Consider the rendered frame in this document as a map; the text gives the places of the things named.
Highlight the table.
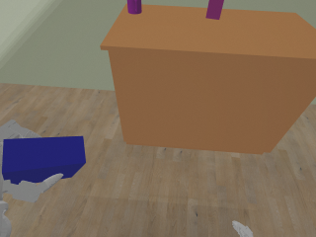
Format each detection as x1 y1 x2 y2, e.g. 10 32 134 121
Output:
100 3 316 155

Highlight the sponge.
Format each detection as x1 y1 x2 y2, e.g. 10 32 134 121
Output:
2 136 86 185

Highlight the left robot forearm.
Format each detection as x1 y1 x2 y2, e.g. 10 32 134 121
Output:
0 200 12 237

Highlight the robot right hand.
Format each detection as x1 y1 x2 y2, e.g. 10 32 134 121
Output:
232 220 254 237

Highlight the robot left hand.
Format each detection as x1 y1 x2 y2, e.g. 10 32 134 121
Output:
0 119 63 203

